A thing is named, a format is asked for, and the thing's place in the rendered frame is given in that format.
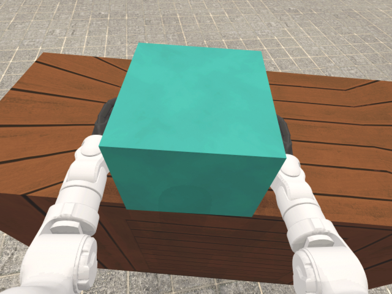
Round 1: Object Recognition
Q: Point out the right robot upper arm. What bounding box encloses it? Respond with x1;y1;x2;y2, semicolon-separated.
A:
292;246;368;294

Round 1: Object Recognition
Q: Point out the right robot hand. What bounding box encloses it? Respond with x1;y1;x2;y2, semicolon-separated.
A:
276;114;293;155

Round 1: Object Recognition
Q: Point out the right robot forearm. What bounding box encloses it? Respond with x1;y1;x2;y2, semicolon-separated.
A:
270;154;368;292

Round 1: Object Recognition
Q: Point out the left robot upper arm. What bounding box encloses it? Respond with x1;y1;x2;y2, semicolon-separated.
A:
0;234;97;294

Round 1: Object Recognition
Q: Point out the pedestal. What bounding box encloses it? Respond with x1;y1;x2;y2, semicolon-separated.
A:
0;52;392;289

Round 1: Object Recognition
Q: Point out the carton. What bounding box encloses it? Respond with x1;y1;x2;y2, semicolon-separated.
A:
99;43;287;217

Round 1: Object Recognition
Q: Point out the left robot forearm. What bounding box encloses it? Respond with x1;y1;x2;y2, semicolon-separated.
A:
20;135;110;286

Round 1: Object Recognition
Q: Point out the left robot hand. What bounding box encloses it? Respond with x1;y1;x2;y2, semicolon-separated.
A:
92;97;117;135

